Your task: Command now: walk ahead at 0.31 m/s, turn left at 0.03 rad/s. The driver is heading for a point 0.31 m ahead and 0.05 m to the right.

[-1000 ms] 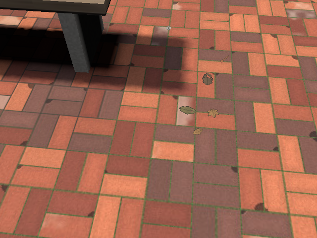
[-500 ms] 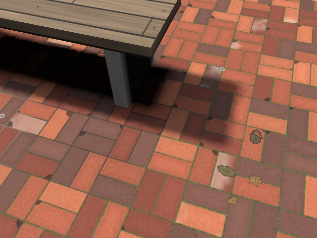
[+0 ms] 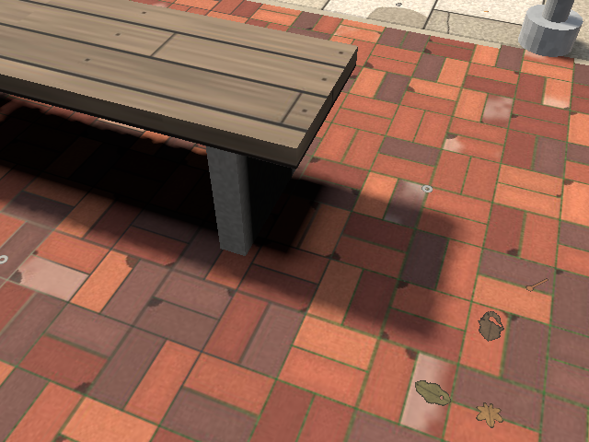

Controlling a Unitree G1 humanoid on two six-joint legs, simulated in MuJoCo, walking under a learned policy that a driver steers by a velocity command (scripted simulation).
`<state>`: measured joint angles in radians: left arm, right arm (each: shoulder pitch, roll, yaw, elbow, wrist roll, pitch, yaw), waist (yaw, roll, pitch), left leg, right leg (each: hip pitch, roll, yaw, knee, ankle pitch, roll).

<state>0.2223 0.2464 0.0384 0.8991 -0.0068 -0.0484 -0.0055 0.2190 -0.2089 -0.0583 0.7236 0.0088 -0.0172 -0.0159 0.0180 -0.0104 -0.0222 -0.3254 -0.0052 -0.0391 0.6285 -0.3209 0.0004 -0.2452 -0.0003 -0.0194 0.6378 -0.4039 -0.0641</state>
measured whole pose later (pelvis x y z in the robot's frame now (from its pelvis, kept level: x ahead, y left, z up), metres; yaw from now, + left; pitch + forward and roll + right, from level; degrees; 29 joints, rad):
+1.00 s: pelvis +0.23 +0.03 +0.01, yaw +0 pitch -1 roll +0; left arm 0.22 0.20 0.03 0.97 0.01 -0.03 0.03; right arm 0.18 -0.22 -0.04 0.96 -0.01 -0.01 -0.02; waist 0.00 0.01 0.03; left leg -0.27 -0.01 0.04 0.48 -0.20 0.02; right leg -0.23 -0.02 -0.01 0.52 -0.28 0.00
